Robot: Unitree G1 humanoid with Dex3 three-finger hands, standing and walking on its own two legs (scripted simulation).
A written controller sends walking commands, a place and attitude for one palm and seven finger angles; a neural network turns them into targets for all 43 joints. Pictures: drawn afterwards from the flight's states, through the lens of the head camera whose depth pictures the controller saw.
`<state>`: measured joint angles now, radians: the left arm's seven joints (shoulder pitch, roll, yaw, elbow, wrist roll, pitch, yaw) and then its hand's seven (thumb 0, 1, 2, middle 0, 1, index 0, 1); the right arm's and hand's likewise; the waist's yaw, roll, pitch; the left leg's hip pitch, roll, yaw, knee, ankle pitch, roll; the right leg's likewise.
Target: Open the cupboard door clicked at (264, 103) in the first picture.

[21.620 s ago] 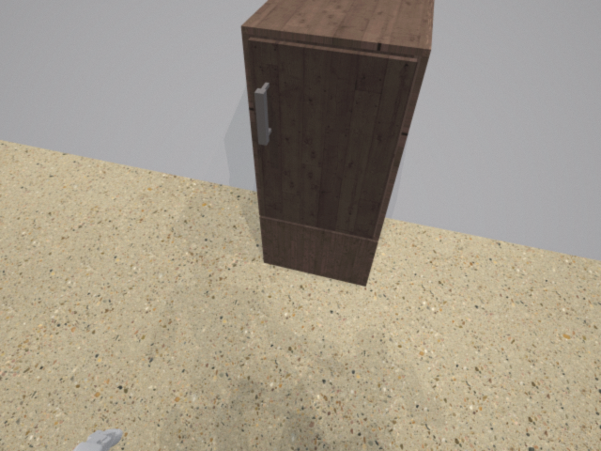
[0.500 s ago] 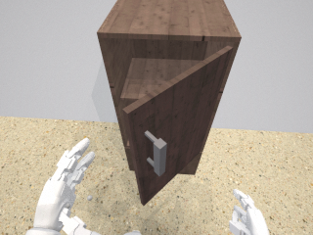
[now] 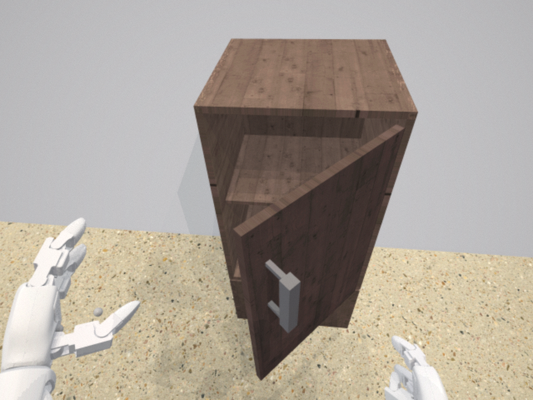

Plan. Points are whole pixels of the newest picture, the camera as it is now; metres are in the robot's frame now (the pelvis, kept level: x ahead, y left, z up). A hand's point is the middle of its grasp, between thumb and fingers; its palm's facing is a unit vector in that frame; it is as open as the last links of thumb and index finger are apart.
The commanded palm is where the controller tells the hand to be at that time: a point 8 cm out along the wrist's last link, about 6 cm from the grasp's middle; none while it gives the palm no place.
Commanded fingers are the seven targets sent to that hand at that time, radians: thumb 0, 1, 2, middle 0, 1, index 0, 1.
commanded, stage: draw the hand back to the body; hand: left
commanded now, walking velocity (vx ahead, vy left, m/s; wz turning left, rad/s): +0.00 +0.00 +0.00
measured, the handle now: (280, 296) +0.30 +0.02 -0.02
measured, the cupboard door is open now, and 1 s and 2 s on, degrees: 47 47 47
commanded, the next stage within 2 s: step back with the hand held close in 0.60 s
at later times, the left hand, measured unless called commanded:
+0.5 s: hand (75, 292) +0.19 +0.24 +0.16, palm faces +0.41 -0.83 -0.39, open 7.6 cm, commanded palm +0.14 +0.28 +0.18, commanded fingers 0.00 0.90 0.90 -0.20 -0.30 -0.20 -0.30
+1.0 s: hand (84, 293) +0.19 +0.23 +0.16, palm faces +0.32 -0.81 -0.49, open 7.5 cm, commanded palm +0.13 +0.28 +0.19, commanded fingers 0.00 0.90 0.90 -0.20 -0.30 -0.20 -0.30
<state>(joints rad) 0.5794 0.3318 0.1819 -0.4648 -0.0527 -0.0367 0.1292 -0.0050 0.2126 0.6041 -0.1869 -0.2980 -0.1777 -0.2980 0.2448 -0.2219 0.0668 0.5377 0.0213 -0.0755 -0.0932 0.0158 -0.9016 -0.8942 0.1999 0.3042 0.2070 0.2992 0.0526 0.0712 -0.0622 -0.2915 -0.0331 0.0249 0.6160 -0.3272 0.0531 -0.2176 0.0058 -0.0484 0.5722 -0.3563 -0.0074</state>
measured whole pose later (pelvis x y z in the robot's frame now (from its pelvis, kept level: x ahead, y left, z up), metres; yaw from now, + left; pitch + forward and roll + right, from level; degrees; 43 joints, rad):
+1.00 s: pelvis -0.02 -0.02 +0.01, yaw -1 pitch +0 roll -1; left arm 0.55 0.39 0.35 -0.44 -0.06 -0.13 0.10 0.01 0.89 0.90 -0.21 -0.30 -0.21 -0.30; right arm 0.16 -0.25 -0.01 0.58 0.01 0.00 -0.07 0.01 -0.90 -0.89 0.20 0.30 0.21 0.30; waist 0.01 0.06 0.03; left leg -0.23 0.00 0.04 0.44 -0.21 0.03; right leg -0.17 0.04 -0.03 0.39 -0.22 -0.03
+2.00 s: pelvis -0.19 +0.02 +0.00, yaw +2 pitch +5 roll -6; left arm 0.53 0.47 0.47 -0.62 -0.07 -0.22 0.15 0.01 0.89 0.90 -0.21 -0.30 -0.21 -0.30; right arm 0.15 -0.16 0.00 0.62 -0.01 -0.11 -0.04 0.01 -0.90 -0.89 0.20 0.30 0.21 0.30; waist 0.03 0.00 -0.04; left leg -0.54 0.05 0.06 0.30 0.08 0.06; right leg -0.18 0.10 -0.05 0.83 -0.56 -0.02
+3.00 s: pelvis -0.40 +0.01 -0.01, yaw -2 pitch -1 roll +1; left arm 0.50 0.44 0.45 -0.45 0.00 -0.22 0.15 0.01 0.88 0.90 -0.22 -0.30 -0.21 -0.30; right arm 0.27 -0.18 0.00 0.71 0.00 -0.10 -0.06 0.01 -0.90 -0.89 0.20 0.30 0.21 0.30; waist 0.01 0.05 0.01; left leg -0.39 0.06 -0.02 0.95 -0.45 0.00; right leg -0.34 -0.01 -0.13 0.69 -0.34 -0.07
